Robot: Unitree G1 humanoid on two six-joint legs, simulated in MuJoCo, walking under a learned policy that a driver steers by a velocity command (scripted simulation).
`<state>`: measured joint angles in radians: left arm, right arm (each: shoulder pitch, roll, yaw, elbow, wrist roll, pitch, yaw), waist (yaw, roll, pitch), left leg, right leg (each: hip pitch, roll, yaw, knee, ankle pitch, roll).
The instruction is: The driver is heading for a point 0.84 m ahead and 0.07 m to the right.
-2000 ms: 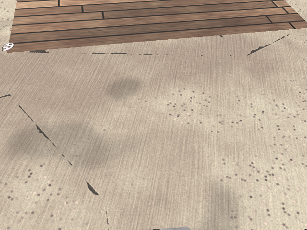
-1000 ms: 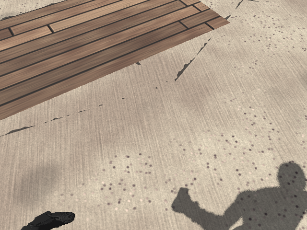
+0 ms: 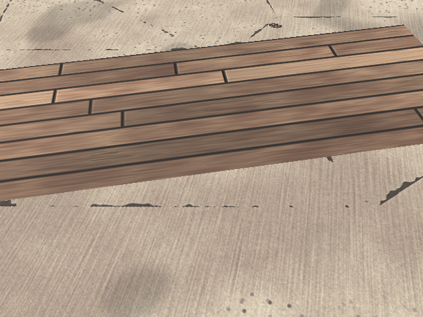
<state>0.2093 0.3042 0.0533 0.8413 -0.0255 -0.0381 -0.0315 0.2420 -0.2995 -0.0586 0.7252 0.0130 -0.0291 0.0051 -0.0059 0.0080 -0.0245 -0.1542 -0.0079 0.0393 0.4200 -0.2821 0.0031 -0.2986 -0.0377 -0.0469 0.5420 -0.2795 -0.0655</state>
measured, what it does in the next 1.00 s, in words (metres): walks ahead: right foot, then left foot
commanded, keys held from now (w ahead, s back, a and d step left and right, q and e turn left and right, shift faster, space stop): w+e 0.28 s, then w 0.46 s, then w+q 0.26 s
